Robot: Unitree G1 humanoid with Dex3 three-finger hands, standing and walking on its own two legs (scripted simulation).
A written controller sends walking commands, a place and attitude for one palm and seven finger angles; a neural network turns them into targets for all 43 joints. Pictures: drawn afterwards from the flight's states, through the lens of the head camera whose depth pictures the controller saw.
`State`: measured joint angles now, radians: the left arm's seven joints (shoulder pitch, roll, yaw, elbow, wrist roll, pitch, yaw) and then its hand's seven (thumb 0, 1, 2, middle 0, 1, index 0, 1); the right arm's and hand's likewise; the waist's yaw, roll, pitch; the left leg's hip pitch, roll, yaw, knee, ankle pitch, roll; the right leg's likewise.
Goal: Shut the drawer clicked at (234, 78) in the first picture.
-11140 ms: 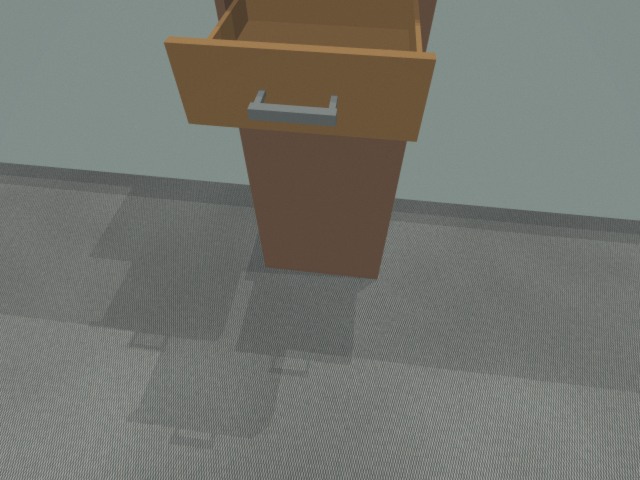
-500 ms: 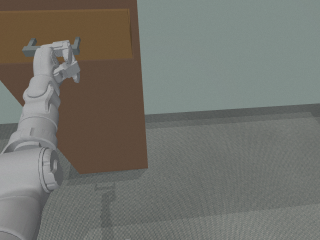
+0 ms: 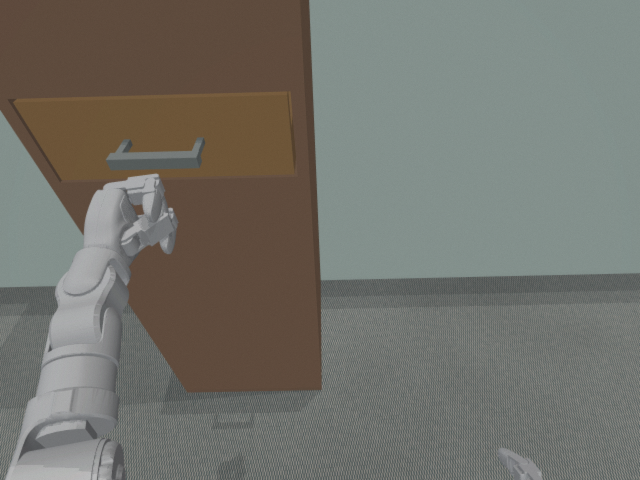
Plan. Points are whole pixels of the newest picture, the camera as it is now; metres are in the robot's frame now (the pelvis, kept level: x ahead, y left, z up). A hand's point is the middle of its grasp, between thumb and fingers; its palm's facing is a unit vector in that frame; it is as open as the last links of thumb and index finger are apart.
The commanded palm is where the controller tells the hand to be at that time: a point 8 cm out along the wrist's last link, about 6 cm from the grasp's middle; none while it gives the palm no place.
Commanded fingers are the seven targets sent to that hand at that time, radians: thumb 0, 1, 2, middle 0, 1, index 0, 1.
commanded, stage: draw the hand back to the body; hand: left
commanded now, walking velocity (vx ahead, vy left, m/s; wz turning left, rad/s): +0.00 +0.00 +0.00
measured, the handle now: (158, 152) +0.52 +0.26 +0.16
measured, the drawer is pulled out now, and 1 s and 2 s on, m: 0.00 0.00 0.00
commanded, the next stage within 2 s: step back with the hand held close in 1.14 s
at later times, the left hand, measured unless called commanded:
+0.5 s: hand (109, 313) +0.25 +0.23 +0.15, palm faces +0.33 -0.92 -0.23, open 3.3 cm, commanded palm +0.21 +0.26 +0.18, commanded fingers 0.00 0.90 0.90 -1.40 -1.60 -1.40 -1.60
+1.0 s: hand (18, 403) +0.15 +0.25 +0.17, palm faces +0.41 -0.82 -0.39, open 3.3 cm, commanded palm +0.11 +0.29 +0.18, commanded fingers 0.00 0.90 0.90 -1.40 -1.60 -1.40 -1.60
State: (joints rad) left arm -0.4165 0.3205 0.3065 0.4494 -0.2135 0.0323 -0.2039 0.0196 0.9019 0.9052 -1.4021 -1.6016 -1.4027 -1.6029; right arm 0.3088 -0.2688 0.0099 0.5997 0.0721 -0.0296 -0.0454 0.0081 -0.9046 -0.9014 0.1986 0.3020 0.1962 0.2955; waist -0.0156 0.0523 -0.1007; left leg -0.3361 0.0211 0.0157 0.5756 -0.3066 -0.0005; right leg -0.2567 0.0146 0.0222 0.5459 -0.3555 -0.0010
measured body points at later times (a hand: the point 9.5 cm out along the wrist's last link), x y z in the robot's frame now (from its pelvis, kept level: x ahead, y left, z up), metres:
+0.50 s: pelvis -0.03 -0.01 +0.01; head -0.04 -0.03 +0.46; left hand +0.23 +0.27 +0.17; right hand +0.16 -0.22 -0.08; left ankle -0.01 +0.12 -0.73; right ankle -0.05 -0.12 -0.73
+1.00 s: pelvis -0.01 +0.01 +0.01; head -0.04 -0.01 +0.46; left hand +0.13 +0.29 +0.19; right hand +0.18 -0.21 -0.07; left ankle -0.01 +0.12 -0.73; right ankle -0.05 -0.12 -0.73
